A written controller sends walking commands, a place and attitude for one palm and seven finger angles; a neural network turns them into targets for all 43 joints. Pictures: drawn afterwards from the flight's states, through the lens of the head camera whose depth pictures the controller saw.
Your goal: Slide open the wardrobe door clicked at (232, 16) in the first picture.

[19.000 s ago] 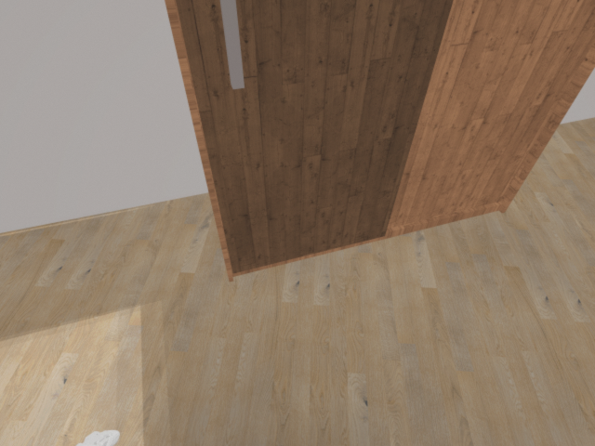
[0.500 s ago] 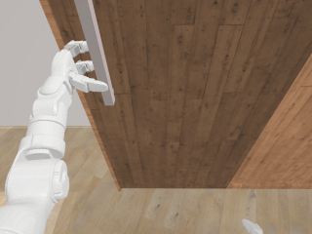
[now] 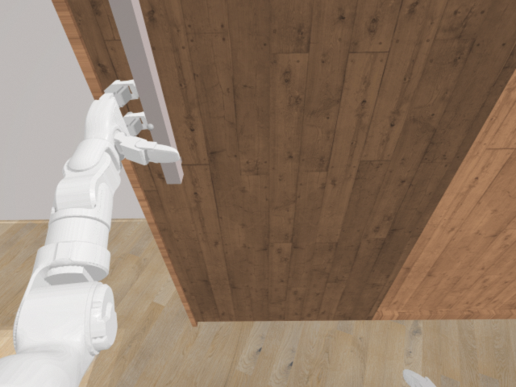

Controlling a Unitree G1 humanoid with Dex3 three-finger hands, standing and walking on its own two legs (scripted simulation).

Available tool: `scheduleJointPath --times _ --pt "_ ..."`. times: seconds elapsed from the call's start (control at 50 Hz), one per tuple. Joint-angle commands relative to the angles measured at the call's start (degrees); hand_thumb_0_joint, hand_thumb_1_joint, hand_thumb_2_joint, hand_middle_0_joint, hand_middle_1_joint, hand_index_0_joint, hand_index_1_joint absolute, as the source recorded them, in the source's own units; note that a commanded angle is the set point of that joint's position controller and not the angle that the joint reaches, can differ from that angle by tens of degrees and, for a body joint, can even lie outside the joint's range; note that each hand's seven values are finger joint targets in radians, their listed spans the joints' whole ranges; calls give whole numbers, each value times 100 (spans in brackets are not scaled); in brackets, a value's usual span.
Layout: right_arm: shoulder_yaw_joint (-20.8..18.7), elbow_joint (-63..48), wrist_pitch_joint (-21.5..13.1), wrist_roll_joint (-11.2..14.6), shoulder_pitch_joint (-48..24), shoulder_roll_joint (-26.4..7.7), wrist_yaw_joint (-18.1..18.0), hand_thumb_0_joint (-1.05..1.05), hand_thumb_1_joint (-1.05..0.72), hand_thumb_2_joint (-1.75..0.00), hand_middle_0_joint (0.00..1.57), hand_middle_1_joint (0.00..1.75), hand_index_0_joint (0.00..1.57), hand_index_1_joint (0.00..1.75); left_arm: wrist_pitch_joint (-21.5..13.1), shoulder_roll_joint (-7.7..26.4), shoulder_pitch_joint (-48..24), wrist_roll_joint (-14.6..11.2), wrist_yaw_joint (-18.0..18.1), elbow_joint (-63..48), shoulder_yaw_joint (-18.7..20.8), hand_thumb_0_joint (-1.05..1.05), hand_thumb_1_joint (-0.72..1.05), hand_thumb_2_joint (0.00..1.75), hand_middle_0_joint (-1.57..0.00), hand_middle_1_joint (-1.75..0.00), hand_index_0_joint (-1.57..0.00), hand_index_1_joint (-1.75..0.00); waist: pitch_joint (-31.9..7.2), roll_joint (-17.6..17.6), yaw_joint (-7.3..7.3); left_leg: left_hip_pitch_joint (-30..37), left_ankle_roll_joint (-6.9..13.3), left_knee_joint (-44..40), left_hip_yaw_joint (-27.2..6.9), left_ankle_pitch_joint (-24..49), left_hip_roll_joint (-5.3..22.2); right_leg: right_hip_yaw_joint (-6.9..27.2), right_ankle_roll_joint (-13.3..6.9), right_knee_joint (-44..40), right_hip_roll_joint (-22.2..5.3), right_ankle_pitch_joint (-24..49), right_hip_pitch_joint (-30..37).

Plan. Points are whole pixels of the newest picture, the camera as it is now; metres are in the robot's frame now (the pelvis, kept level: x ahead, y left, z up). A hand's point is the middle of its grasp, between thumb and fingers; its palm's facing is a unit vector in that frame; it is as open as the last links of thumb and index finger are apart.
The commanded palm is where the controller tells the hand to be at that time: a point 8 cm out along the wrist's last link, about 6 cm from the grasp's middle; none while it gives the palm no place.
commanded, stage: slide the fingers in behind the handle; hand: left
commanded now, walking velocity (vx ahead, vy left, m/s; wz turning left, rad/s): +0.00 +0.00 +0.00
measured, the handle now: (157, 99) +0.49 +0.18 +0.23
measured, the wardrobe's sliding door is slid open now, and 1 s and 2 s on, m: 0.00 0.00 0.00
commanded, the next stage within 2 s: grip the handle and tug to test in 0.66 s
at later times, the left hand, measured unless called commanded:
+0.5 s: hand (161, 126) +0.43 +0.16 +0.22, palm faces +0.05 -1.00 +0.00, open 14.3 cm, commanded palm +0.41 +0.21 +0.21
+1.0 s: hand (161, 125) +0.43 +0.16 +0.22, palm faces +0.06 -1.00 +0.02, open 12.8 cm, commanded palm +0.41 +0.22 +0.21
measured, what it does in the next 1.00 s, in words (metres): stands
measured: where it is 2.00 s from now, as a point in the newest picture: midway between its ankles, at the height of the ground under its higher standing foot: outside the picture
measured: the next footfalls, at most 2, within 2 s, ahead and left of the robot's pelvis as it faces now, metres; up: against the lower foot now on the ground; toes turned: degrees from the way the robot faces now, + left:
none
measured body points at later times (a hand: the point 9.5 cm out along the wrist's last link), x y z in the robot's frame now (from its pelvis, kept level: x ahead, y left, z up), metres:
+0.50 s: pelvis +0.00 +0.00 +0.00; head +0.00 -0.02 +0.45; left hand +0.42 +0.22 +0.22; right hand +0.15 -0.24 -0.11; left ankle +0.04 +0.12 -0.74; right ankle -0.05 -0.08 -0.74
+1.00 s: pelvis +0.00 +0.00 +0.00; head -0.01 -0.01 +0.45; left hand +0.42 +0.22 +0.22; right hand +0.12 -0.26 -0.11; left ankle +0.04 +0.12 -0.74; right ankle -0.05 -0.09 -0.74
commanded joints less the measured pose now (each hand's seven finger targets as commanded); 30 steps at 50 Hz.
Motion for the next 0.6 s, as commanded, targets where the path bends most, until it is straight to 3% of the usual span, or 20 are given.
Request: scheduleJointPath --times 0.0,0.08,0.16,0.18,0.22,0.24,0.26,0.3,0.36,0.42,0.48,0.5,0.56,0.58 --pt "-231 -813 -288 -22 -470 -681 -62 0 -90 -90 20 30 20 30 -426 1062 -2781 -116 -108 -1621 57 0 -50 30 -30 -120 -30 -120 -1738 -99 45 1621 324 50 -213 1325 -62 202 214 -312 -206 2565 -226" --pt "-229 -815 -285 -17 -497 -676 -60 0 -90 -90 20 30 20 30 -396 847 -2928 -138 -84 -1654 -124 0 -50 30 -30 -120 -30 -120 -1593 -219 -15 1662 328 59 -236 1313 -60 164 212 -343 -181 2472 -324" --pt "-217 -750 -291 -10 -546 -649 -59 0 -90 -90 20 30 20 30 -323 554 -3149 -98 -20 -1664 -392 0 -50 30 -30 -120 -30 -120 -1530 20 -78 1819 296 59 -295 1275 -43 156 180 -365 -173 2277 -564" --pt "-224 -757 -297 -13 -528 -662 -63 0 -90 -90 20 30 20 30 -347 507 -3190 -114 9 -1717 -426 0 -50 30 -30 -120 -30 -120 -1582 -106 -111 1871 302 54 -317 1305 -51 123 190 -375 -160 2261 -524" --pt "-233 -732 -303 -19 -549 -662 -60 0 -90 -90 20 30 20 30 -322 540 -3161 -102 41 -1727 -371 0 -50 30 -30 -120 -30 -120 -1692 -101 -62 1940 285 57 -341 1372 -36 129 174 -354 -162 2290 -541" --pt "-210 -720 -304 -21 -577 -646 -62 0 -90 -90 20 30 20 30 -294 388 -3202 -119 32 -1645 -492 0 -50 30 -30 -120 -30 -120 -1611 -103 -86 1896 292 54 -330 1333 -61 144 179 -375 -168 2297 -559" --pt "-217 -683 -305 -29 -529 -659 -69 0 -90 -90 20 30 20 30 -280 412 -3240 -128 37 -1577 -454 0 -50 30 -30 -120 -30 -120 -1621 -330 -109 1884 287 47 -365 1358 -46 101 174 -362 -157 2309 -542" --pt "-217 -695 -314 -31 -563 -671 -74 0 -90 -90 20 30 20 30 -317 481 -3234 -150 43 -1652 -406 0 -50 30 -30 -120 -30 -120 -1713 -311 -72 1905 289 38 -375 1403 -53 114 180 -352 -167 2358 -462" --pt "-198 -671 -322 -33 -584 -634 -61 0 -90 -90 20 30 20 30 -304 305 -3270 -140 47 -1578 -520 0 -50 30 -30 -120 -30 -120 -1667 -167 -75 1945 276 38 -363 1400 -65 118 166 -363 -170 2316 -549" --pt "-188 -619 -304 -46 -550 -652 -77 0 -90 -90 20 30 20 30 -301 553 -3290 -125 76 -1320 -327 0 -50 30 -30 -120 -30 -120 -1496 -391 -73 1730 295 13 -357 1262 -68 132 188 -391 -182 2270 -494" --pt "-194 -689 -275 -80 -558 -646 -56 0 -90 -90 20 30 20 30 -355 794 -3067 -90 124 -1468 -57 0 -50 30 -30 -120 -30 -120 -1814 -183 82 1809 281 35 -323 1546 -90 141 167 -316 -196 2565 -261" --pt "-183 -689 -252 -82 -559 -637 -52 0 -90 -90 20 30 20 30 -347 886 -2983 -76 147 -1418 47 0 -50 30 -30 -120 -30 -120 -1850 -266 122 1729 277 23 -330 1563 -91 134 159 -294 -198 2601 -181" --pt "-175 -685 -193 -97 -534 -611 -54 0 -90 -90 20 30 20 30 -335 885 -2990 -26 201 -1238 57 0 -50 30 -30 -120 -30 -120 -1562 -487 58 1502 296 -14 -284 1379 -79 147 189 -332 -204 2532 -195" --pt "-188 -726 -175 -91 -535 -628 -47 0 -90 -90 20 30 20 30 -375 1018 -2850 -27 217 -1298 165 0 -50 30 -30 -120 -30 -120 -1606 -498 130 1480 301 -32 -264 1396 -75 146 192 -341 -208 2555 -79"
